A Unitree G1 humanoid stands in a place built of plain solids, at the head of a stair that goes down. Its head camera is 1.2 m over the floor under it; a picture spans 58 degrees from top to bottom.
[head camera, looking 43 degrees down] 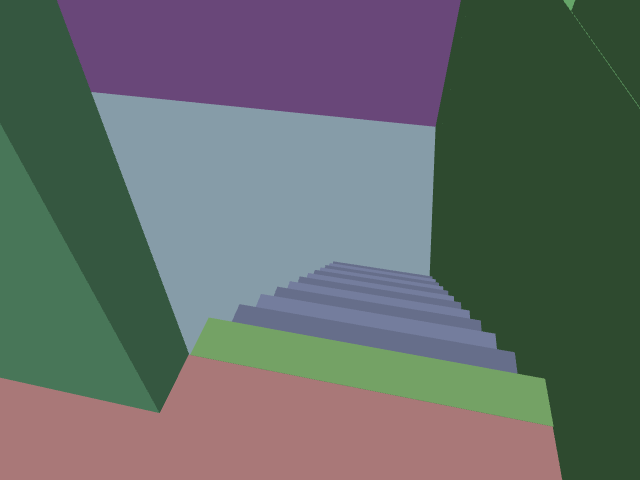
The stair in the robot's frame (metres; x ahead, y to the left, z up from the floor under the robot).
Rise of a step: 0.20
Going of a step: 0.23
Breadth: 1.09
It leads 12 degrees to the right of straight ahead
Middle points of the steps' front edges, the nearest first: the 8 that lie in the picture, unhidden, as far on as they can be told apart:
0.79 -0.15 0.00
1.01 -0.20 -0.20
1.23 -0.25 -0.41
1.46 -0.30 -0.61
1.68 -0.34 -0.82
1.90 -0.39 -1.02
2.13 -0.44 -1.23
2.35 -0.49 -1.43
